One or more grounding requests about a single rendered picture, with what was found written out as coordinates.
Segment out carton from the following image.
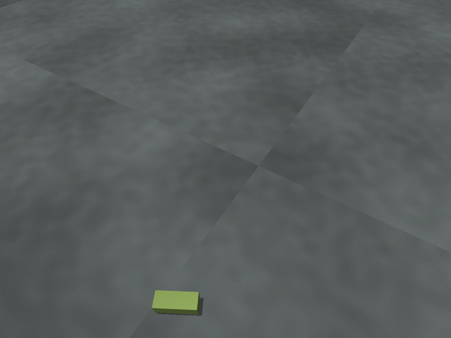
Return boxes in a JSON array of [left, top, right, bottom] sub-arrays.
[[152, 290, 200, 315]]

